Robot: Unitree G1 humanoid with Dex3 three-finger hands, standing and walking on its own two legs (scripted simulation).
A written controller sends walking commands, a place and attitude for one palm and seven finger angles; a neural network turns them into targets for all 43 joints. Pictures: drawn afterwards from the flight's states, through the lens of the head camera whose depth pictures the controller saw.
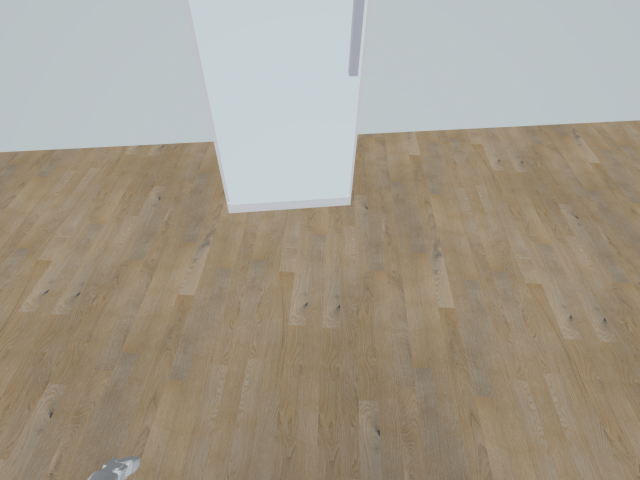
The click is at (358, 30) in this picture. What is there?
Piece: fridge door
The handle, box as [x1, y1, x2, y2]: [348, 0, 364, 75]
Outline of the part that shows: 364,0 353,0 348,69 349,75 357,75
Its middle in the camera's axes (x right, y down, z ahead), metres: +0.11 -0.68 +1.17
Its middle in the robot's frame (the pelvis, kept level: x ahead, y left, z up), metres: +1.35 -0.03 +0.09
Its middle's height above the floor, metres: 0.85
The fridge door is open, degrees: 0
